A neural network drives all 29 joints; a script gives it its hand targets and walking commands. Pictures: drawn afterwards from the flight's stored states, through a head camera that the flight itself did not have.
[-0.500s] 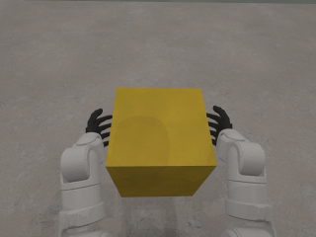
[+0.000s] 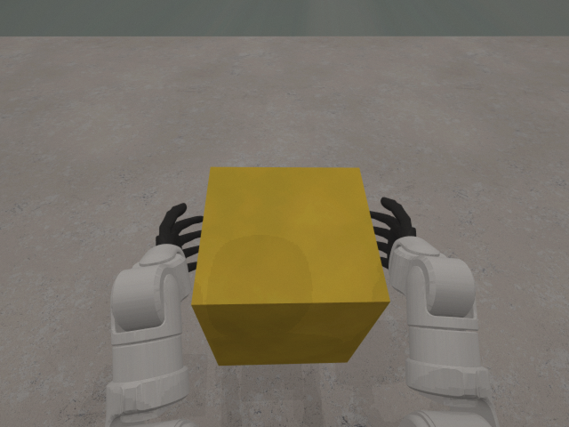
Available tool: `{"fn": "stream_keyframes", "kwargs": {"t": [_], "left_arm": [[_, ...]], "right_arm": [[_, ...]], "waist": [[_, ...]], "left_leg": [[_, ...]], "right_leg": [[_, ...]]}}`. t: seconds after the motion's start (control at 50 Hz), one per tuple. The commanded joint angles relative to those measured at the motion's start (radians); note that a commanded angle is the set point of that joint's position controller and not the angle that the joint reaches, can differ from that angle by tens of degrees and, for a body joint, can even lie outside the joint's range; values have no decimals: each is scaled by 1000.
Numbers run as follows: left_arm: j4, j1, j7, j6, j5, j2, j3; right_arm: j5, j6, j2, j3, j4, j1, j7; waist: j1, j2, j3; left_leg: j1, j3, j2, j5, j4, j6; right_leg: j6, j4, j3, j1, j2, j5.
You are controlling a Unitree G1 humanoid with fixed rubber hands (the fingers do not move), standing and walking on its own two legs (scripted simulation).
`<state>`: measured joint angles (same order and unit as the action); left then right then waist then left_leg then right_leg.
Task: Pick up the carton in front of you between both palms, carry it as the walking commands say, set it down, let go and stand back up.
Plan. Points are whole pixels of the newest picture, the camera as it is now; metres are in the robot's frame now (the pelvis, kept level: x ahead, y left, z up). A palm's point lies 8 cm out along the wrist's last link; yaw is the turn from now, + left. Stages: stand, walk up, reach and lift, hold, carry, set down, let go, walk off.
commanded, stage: carry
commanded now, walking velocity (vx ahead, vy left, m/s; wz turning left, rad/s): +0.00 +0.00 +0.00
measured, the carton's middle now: (284, 272) +0.35 +0.00 +0.05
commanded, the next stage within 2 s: none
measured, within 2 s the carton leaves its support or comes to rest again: neither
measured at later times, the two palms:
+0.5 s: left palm (187, 240) +0.34 +0.13 +0.13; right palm (410, 236) +0.34 -0.17 +0.14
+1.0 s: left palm (177, 245) +0.36 +0.15 +0.11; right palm (391, 239) +0.35 -0.15 +0.12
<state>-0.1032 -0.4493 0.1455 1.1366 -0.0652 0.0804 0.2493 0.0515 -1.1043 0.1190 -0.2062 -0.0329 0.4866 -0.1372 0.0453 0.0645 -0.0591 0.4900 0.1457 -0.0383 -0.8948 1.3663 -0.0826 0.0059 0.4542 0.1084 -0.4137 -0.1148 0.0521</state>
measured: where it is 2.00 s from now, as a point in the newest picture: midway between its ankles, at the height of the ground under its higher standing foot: outside the picture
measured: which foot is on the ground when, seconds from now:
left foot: down 0.00-1.00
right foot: down 0.00-1.00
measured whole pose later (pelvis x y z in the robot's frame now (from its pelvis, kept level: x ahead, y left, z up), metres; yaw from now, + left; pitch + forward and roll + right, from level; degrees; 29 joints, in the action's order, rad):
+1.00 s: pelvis +0.02 +0.00 +0.00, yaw +0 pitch +4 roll +3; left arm -0.10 -0.47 0.14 1.13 -0.05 0.08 0.26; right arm 0.04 -1.10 0.12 -0.21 -0.04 0.50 -0.14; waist 0.06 0.08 -0.05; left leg 0.50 0.14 -0.05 -0.90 1.33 -0.08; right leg 0.00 0.45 0.10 -0.44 -0.12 0.07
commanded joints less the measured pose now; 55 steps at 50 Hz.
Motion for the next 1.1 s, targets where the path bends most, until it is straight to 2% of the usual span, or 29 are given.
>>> {"fn": "stream_keyframes", "kwargs": {"t": [0.0,0.06,0.08,0.1,0.12,0.14,0.16,0.2,0.22,0.24,0.26,0.32,0.34,0.38,0.4,0.44,0.48,0.5,0.62,0.7,0.76,0.82,0.84,0.86,0.9,0.98,1.0,1.04,1.08], "left_arm": [[-54,-637,-110,-17,285,830,-658],[-6,-631,-111,-13,260,815,-629],[-9,-644,-109,-15,257,808,-617],[-25,-667,-108,-16,264,818,-633],[15,-636,-109,-13,250,818,-611],[-31,-667,-111,-20,266,823,-625],[-8,-667,-110,-16,264,824,-624],[-31,-676,-112,-23,280,834,-634],[-13,-674,-111,-20,275,813,-623],[9,-666,-109,-18,273,806,-610],[13,-669,-103,-21,266,785,-603],[4,-672,-96,-20,264,787,-597],[49,-638,-95,-17,251,773,-576],[40,-654,-97,-19,265,797,-589],[26,-653,-99,-19,267,809,-592],[56,-650,-104,-18,264,813,-579],[61,-661,-108,-20,263,836,-583],[15,-679,-110,-26,265,825,-585],[-30,-699,-109,-32,297,859,-627],[-36,-680,-107,-30,292,852,-643],[-67,-683,-113,-29,309,868,-667],[-81,-689,-114,-29,310,865,-684],[-79,-671,-114,-29,306,864,-669],[-84,-676,-111,-29,302,850,-680],[-75,-645,-107,-28,294,846,-682],[-100,-651,-116,-27,302,873,-699],[-82,-624,-116,-23,297,868,-682],[-101,-639,-115,-26,295,856,-692],[-138,-652,-110,-25,303,853,-696]], "right_arm": [[-271,-11,856,643,-10,592,95],[-268,-12,851,643,-13,619,95],[-265,-17,861,633,24,606,96],[-269,-12,863,647,-2,628,96],[-265,-16,863,642,25,615,92],[-272,-11,879,646,8,637,90],[-276,-10,884,642,25,649,87],[-278,-8,896,641,14,653,81],[-275,-10,897,635,35,636,78],[-268,-9,879,633,19,632,76],[-263,-15,873,625,62,605,74],[-268,-15,878,617,62,616,76],[-268,-19,881,617,76,600,75],[-264,-18,883,606,72,603,74],[-268,-19,894,609,47,618,77],[-272,-21,902,618,64,623,81],[-263,-21,905,608,73,628,80],[-275,-18,935,622,55,637,83],[-290,-7,930,647,-2,645,84],[-279,-8,911,651,-5,626,84],[-288,-4,910,657,-42,614,90],[-290,-4,902,663,-41,599,95],[-290,-3,905,673,-53,606,96],[-288,-4,900,673,-42,599,97],[-289,-3,889,669,-45,579,100],[-312,-1,896,692,-93,616,108],[-310,-1,892,700,-89,615,105],[-310,0,879,701,-102,610,105],[-319,1,893,707,-102,596,106]], "waist": [[-14,-61,-293],[-15,1,-298],[-15,2,-295],[-10,7,-276],[-4,-13,-253],[-6,-15,-261],[-7,-17,-261],[-21,5,-262],[-20,47,-277],[-20,53,-265],[-19,44,-280],[-20,15,-319],[-20,37,-315],[-26,30,-345],[-25,11,-345],[-25,43,-337],[-24,-7,-335],[-18,31,-346],[-22,16,-403],[-16,7,-410],[-8,-52,-404],[-2,-58,-403],[-10,-23,-418],[-17,-25,-407],[2,-57,-419],[6,-92,-377],[6,-74,-364],[1,-75,-381],[0,-41,-411]], "left_leg": [[95,-226,117,186,-322,-81],[143,-175,75,92,-290,-66],[131,-161,63,68,-301,-59],[121,-158,63,66,-328,-62],[119,-171,64,56,-357,-69],[100,-190,76,61,-374,-74],[97,-187,77,39,-384,-80],[108,-190,78,92,-347,-83],[113,-160,58,111,-306,-71],[115,-144,51,139,-288,-64],[91,-131,44,153,-301,-59],[51,-150,58,209,-315,-54],[74,-155,53,182,-315,-52],[76,-161,66,250,-300,-46],[74,-144,56,241,-286,-45],[70,-155,59,242,-308,-40],[50,-165,72,274,-322,-41],[49,-164,62,244,-309,-46],[15,-151,71,358,-271,-34],[11,-153,70,316,-273,-40],[-29,-171,82,420,-271,-51],[-12,-174,88,432,-239,-57],[0,-178,84,395,-239,-55],[-1,-161,77,394,-231,-50],[-2,-170,79,367,-254,-54],[-32,-213,104,448,-290,-66],[-20,-235,113,437,-292,-69],[-22,-206,106,457,-253,-64],[-28,-177,93,440,-221,-54]], "right_leg": [[36,40,-35,291,-7,-141],[19,16,-79,330,-41,-72],[10,-11,-84,312,-38,18],[-4,-42,-96,287,-44,79],[-15,-43,-84,262,-28,115],[-16,-43,-80,259,-29,130],[-34,-60,-67,251,-12,147],[-25,-52,-82,292,-30,51],[-25,-59,-103,318,-48,35],[-17,-61,-122,317,-69,-20],[-18,-55,-123,321,-80,-45],[-10,-32,-117,322,-81,-132],[-17,-30,-113,329,-73,-143],[-1,18,-104,360,-80,-265],[-6,19,-105,360,-77,-273],[-5,12,-113,356,-88,-277],[-4,30,-94,327,-74,-302],[-6,13,-107,326,-79,-295],[16,56,-82,345,-70,-443],[15,56,-73,340,-65,-392],[26,45,-57,279,-36,-390],[31,48,-48,290,-34,-377],[33,52,-51,313,-41,-371],[33,42,-52,323,-33,-368],[33,56,-54,307,-39,-363],[44,34,-28,229,2,-276],[41,29,-33,240,-8,-267],[45,26,-27,261,-5,-274],[45,25,-39,303,-16,-315]]}}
